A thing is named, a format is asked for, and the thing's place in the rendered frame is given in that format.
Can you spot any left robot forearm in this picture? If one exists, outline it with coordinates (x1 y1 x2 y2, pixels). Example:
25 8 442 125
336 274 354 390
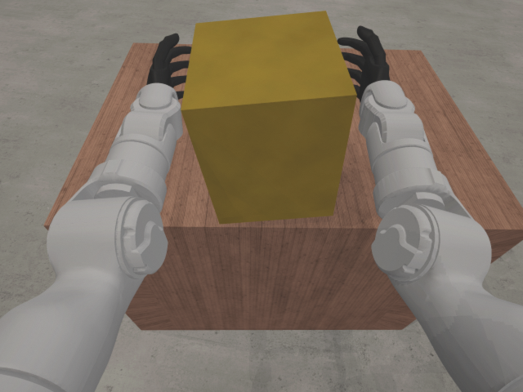
47 83 183 263

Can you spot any robot left upper arm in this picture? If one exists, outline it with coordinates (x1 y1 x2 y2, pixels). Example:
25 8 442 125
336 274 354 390
0 196 168 392

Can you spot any robot right hand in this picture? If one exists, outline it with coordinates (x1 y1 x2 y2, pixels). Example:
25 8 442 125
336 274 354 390
337 26 391 102

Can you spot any robot right upper arm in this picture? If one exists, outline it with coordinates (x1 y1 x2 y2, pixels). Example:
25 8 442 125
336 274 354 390
371 203 523 392

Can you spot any carton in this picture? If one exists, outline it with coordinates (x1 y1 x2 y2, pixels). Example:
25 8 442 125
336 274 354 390
181 11 357 224

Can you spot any robot left hand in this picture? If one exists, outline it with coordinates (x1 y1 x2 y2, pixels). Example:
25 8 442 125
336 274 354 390
146 33 191 100

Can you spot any pedestal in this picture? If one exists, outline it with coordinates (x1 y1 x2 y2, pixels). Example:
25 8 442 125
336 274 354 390
43 42 523 330

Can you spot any right robot forearm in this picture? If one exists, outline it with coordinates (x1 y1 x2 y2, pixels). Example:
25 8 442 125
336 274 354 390
359 80 474 220

